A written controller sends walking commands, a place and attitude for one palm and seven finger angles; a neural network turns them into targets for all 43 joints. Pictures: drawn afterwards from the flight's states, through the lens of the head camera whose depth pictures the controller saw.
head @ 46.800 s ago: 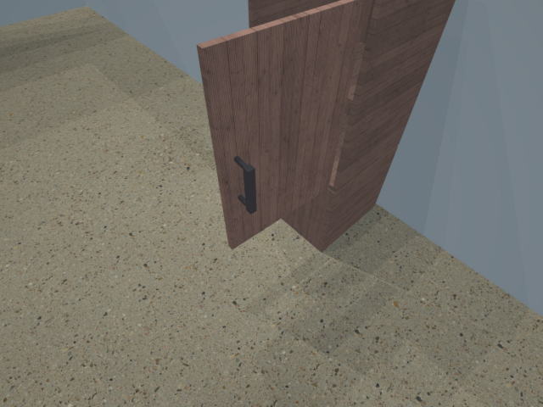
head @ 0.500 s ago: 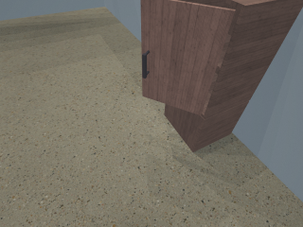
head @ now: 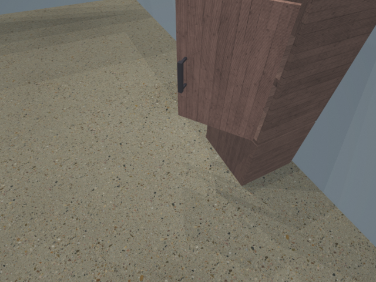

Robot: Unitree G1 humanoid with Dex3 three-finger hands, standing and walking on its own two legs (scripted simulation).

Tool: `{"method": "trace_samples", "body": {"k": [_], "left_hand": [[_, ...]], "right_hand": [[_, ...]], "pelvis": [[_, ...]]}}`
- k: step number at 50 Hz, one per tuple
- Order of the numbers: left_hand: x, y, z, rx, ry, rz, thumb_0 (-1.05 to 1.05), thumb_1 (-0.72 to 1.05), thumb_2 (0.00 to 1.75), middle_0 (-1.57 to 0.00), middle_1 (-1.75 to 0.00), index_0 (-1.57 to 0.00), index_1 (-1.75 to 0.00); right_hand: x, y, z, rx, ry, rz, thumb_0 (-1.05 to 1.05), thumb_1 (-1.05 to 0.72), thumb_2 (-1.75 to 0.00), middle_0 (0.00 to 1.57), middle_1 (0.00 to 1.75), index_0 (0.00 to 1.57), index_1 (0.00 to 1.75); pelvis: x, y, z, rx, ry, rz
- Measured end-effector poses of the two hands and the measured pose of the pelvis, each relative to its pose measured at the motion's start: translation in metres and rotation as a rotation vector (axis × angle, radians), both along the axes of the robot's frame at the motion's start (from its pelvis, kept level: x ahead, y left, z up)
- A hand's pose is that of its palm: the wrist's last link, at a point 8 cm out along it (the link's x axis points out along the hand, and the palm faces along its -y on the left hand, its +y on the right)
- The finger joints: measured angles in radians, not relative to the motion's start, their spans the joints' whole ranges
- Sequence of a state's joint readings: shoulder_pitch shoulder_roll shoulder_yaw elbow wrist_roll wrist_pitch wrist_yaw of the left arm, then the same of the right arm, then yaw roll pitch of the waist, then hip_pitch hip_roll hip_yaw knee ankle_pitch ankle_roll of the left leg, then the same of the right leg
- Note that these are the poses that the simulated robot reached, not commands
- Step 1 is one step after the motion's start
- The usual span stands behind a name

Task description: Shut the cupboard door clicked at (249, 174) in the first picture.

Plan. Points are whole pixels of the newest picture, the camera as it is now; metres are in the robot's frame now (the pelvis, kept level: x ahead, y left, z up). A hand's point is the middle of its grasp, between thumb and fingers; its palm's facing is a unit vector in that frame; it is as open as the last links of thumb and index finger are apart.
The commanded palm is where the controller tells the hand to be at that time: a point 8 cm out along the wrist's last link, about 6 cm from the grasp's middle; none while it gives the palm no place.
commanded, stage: look to check the result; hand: left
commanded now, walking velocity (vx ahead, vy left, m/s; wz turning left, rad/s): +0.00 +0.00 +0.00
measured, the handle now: (182, 75) +0.90 +0.07 -0.08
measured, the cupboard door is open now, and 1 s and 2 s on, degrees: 38 38 38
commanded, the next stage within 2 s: walk to a spot facing it in 0.22 s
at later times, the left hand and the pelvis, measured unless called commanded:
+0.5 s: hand out of the picture +0.01 +0.17 -0.18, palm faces +0.07 -0.97 -0.23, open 7.3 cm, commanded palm none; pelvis +0.01 -0.01 -0.01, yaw +3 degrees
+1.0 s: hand out of the picture +0.06 +0.25 -0.16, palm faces +0.33 -0.90 -0.29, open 7.3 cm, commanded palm none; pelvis +0.01 +0.00 -0.01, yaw +21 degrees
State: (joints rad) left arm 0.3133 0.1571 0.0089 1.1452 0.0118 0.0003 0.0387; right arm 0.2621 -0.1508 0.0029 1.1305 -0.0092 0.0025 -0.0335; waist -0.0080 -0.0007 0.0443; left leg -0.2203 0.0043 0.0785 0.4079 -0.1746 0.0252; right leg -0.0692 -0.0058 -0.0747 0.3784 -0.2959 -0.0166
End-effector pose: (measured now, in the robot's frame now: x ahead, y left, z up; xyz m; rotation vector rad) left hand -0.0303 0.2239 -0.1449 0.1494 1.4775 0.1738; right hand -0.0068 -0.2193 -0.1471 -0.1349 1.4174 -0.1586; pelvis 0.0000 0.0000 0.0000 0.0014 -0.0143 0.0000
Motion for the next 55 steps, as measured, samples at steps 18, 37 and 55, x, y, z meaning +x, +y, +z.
{"method": "trace_samples", "body": {"k": [18,37,55], "left_hand": [[0.035,-0.001,0.001,0.013,-0.071,-0.015,0.0,0.91,0.9,-0.2,-0.3,-0.2,-0.3],[0.022,0.036,-0.035,0.028,-0.111,0.17,0.0,0.91,0.9,-0.2,-0.3,-0.21,-0.3],[0.064,0.048,0.026,0.183,-0.342,0.285,0.0,0.91,0.9,-0.19,-0.3,-0.2,-0.3]], "right_hand": [[0.032,-0.02,0.003,-0.029,-0.055,0.024,0.0,-0.91,-0.9,0.2,0.3,0.2,0.3],[0.074,-0.003,-0.013,-0.064,-0.042,0.189,0.0,-0.91,-0.9,0.2,0.3,0.2,0.3],[0.164,-0.017,-0.001,-0.031,-0.107,0.427,0.0,-0.9,-0.9,0.21,0.3,0.21,0.3]], "pelvis": [[0.011,-0.008,0.0,0.006,-0.006,0.004],[0.008,0.016,-0.031,-0.001,-0.005,0.204],[0.016,-0.019,-0.009,-0.021,0.071,0.434]]}}
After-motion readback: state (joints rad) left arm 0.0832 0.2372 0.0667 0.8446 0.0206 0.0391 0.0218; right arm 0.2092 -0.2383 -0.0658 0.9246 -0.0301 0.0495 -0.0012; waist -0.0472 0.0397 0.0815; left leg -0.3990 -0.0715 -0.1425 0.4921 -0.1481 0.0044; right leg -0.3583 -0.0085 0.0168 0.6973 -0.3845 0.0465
